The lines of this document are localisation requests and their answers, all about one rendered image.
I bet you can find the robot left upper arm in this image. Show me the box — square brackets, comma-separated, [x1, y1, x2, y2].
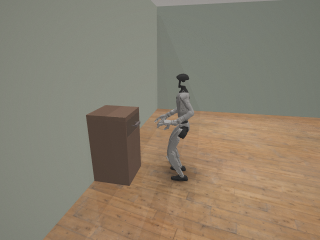
[179, 93, 195, 116]

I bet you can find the humanoid robot torso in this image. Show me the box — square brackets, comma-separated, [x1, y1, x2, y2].
[176, 90, 190, 132]

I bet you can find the robot right hand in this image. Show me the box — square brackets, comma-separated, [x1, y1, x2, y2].
[154, 114, 167, 124]

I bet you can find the robot left hand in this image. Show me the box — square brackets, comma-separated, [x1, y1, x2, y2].
[157, 119, 172, 130]

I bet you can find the left robot forearm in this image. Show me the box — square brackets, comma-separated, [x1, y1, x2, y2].
[171, 111, 193, 126]

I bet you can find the right robot forearm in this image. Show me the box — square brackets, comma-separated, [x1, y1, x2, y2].
[165, 107, 178, 118]

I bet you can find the drawer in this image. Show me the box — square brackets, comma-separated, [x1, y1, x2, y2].
[126, 112, 139, 138]

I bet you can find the cabinet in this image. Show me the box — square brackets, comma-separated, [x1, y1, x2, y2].
[86, 105, 141, 186]

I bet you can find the robot head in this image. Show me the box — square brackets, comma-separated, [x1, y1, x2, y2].
[176, 73, 189, 93]

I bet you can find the handle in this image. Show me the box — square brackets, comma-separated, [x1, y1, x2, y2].
[131, 121, 141, 127]

